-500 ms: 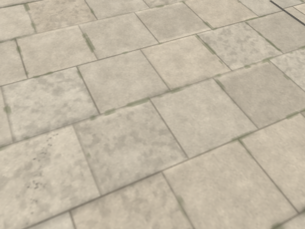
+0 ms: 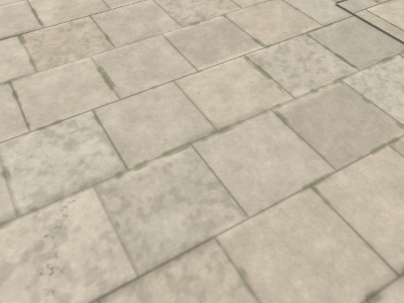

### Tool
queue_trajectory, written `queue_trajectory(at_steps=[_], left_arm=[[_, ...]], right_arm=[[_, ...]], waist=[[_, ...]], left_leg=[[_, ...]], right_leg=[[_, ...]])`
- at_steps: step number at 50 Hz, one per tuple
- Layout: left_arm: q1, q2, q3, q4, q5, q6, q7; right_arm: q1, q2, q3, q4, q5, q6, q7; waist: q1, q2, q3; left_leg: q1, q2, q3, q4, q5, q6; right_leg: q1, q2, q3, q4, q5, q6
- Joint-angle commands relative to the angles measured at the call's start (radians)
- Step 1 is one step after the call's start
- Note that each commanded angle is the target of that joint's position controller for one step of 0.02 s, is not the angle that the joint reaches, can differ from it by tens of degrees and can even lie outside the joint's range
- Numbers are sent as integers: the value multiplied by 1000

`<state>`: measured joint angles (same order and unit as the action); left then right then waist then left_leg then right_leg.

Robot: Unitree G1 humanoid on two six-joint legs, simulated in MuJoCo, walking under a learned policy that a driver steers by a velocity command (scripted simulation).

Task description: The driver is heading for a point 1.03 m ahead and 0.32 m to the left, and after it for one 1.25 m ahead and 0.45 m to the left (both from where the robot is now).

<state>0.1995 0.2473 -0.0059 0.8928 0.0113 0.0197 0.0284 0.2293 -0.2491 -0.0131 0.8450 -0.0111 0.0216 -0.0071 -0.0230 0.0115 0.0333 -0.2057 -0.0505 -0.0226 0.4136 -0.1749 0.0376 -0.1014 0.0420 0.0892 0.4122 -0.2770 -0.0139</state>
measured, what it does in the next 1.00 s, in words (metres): walks ahead, turning left: left foot, then right foot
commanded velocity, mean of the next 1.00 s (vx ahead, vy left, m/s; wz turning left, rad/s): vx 0.71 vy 0.00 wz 0.40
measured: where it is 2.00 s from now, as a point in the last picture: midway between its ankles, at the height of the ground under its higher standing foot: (78, 150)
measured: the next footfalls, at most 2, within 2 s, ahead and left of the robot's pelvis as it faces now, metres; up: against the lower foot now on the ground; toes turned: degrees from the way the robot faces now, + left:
left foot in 0.40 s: +0.13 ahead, +0.19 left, +0.00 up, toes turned +21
right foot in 0.86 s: +0.61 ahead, +0.29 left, +0.00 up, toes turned +28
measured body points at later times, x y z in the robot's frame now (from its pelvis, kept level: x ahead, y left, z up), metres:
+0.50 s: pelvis +0.11 +0.11 -0.02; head +0.12 +0.15 +0.43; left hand +0.17 +0.41 -0.15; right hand +0.27 -0.15 -0.11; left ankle +0.09 +0.17 -0.74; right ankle +0.05 -0.09 -0.65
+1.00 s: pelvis +0.51 +0.30 -0.02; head +0.53 +0.32 +0.43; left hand +0.41 +0.57 -0.15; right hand +0.74 +0.12 -0.13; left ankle +0.34 +0.33 -0.63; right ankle +0.58 +0.27 -0.74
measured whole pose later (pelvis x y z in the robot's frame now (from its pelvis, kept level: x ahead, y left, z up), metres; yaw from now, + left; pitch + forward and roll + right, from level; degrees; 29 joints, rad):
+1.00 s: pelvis +0.51 +0.30 -0.02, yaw +24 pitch +0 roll -3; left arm 0.35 0.32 0.07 0.87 0.02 -0.04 -0.02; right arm 0.21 -0.27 -0.01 0.79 -0.06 -0.10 0.02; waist 0.05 0.03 0.04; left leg -0.36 -0.04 -0.06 1.33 -0.27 0.05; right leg -0.34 0.17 -0.03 0.54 -0.20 -0.14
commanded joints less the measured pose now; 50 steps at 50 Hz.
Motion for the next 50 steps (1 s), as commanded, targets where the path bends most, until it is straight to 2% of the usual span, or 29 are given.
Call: queue_trajectory(at_steps=[1,3,4,5,6,7,8,10,14,17,19,20,21,22,23,25,27,29,32,37,40,42,43,44,45,46,47,48,50], left_arm=[[1,151,38,-19,4,-9,14],[25,190,58,-12,2,-1,25],[66,187,61,-12,8,1,25],[92,214,70,-17,12,1,25],[95,264,91,-21,18,-4,25],[63,237,89,-35,24,-16,25],[9,208,84,-55,21,-31,23],[-47,199,86,-78,18,-65,18],[-62,233,101,-86,29,-93,0],[-13,256,113,-80,42,-88,-11],[-28,256,114,-90,36,-78,-20],[-25,227,105,-93,40,-73,-27],[-95,145,73,-158,36,-76,-38],[-210,66,49,-252,41,-92,-52],[-241,111,49,-272,61,-109,-62],[-162,160,58,-220,62,-125,-71],[-126,153,53,-201,67,-101,-75],[-167,141,47,-213,57,-71,-77],[-276,114,35,-256,39,-64,-82],[-391,76,17,-302,16,-78,-91],[-256,128,37,-272,9,-78,-71],[101,196,69,-169,-5,-72,-48],[326,222,86,-103,-6,-67,-33],[431,317,122,-82,12,-63,-22],[337,317,123,-68,9,-56,-38],[196,258,119,-100,8,-62,-52],[181,203,110,-98,2,-69,-56],[192,166,101,-79,3,-74,-52],[188,139,82,-43,5,-86,-40]], right_arm=[[-20,-139,-37,-29,5,-10,0],[-52,-156,-48,-45,10,-6,6],[-58,-145,-48,-53,8,-1,12],[-90,-148,-56,-72,1,6,22],[-137,-132,-55,-103,-2,12,34],[-158,-151,-63,-119,-12,13,39],[-113,-148,-67,-110,-10,10,45],[-40,-146,-69,-94,-15,3,63],[-78,-142,-70,-140,-6,18,103],[-111,-154,-72,-176,-3,24,109],[23,-150,-77,-137,-3,11,95],[230,-180,-97,-62,-11,-2,78],[423,-298,-129,-21,-9,-14,54],[329,-314,-112,-55,2,-23,54],[253,-320,-116,-95,0,-30,51],[223,-293,-114,-102,-5,-40,36],[168,-249,-95,-118,0,-57,25],[201,-220,-88,-105,8,-75,23],[263,-206,-88,-79,12,-91,21],[291,-172,-70,-29,21,-123,15],[256,-226,-77,-8,-3,-132,8],[207,-258,-89,-3,-49,-109,-10],[151,-258,-88,-9,-57,-97,-19],[165,-159,-63,-54,-32,-104,-6],[231,-95,-40,-77,-16,-136,26],[144,-139,-31,-95,-25,-146,19],[49,-166,-27,-114,-35,-159,22],[-8,-160,-19,-134,-46,-161,24],[-52,-130,-4,-180,-72,-131,27]], waist=[[14,-40,19],[30,-42,19],[54,-70,-24],[86,-141,11],[109,-246,79],[89,-175,136],[41,-110,132],[-4,-97,63],[0,-149,40],[29,-139,72],[-37,-79,50],[-124,53,-33],[-211,335,-73],[-134,440,-23],[-114,254,17],[-46,16,6],[-6,44,12],[-12,31,45],[-42,14,77],[-87,77,94],[-4,112,-8],[169,149,-177],[287,96,-243],[267,-136,-306],[123,-388,-331],[111,-217,-206],[110,-49,-154],[87,42,-90],[11,18,8]], left_leg=[[-21,92,-135,-38,75,21],[-100,63,-147,28,55,28],[-154,27,-135,64,-196,34],[-291,-18,-80,173,-394,34],[-427,-12,1,401,-326,27],[-526,63,-19,551,-281,20],[-558,94,-47,605,-234,13],[-551,127,-42,613,-158,-5],[-319,148,60,431,-129,0],[-237,127,166,339,-192,48],[-76,52,238,266,-186,88],[124,-24,220,213,-262,116],[290,143,-211,10,-598,210],[300,279,-786,-308,-812,280],[299,348,-805,-316,-706,281],[182,299,-575,-217,-498,240],[75,209,-440,-258,-386,213],[64,169,-380,-290,-271,228],[117,141,-316,-310,-54,232],[193,158,-177,-396,297,173],[337,196,-79,-254,918,115],[362,215,-26,138,1257,94],[225,191,23,465,1176,81],[-132,61,30,956,657,35],[-459,-118,-44,1150,-211,2],[-558,-34,-115,1174,-136,27],[-536,23,-135,1113,-82,28],[-490,62,-122,1003,-72,28],[-430,101,-110,873,-117,-11]], right_leg=[[-56,-95,66,-65,99,-43],[-49,-110,63,-46,56,-65],[-18,-136,100,-97,-209,-93],[13,-214,210,-188,-496,-150],[18,-370,366,-329,-652,-225],[-3,-440,414,-356,-623,-261],[20,-427,358,-351,-546,-243],[97,-375,184,-345,-371,-173],[-12,-309,-97,-339,-269,-85],[-32,-345,-169,-300,-331,-88],[-77,-326,-254,-86,-114,-83],[-138,-255,-340,282,191,-73],[-429,-157,-360,738,216,-15],[-781,15,-135,911,-223,13],[-874,-58,-40,987,-167,6],[-750,-146,-30,852,-17,-1],[-632,-161,-50,741,48,28],[-649,-151,-78,674,104,56],[-702,-121,-121,492,201,74],[-538,-89,-207,165,405,-11],[-351,7,-248,142,298,-92],[-74,86,-260,202,127,-125],[152,48,-213,185,60,-145],[392,-136,177,170,-313,-266],[475,-309,841,-129,-431,-386],[383,-307,853,-173,-453,-396],[253,-289,720,-173,-375,-375],[112,-249,616,-190,-284,-339],[-101,-168,472,-216,-139,-312]])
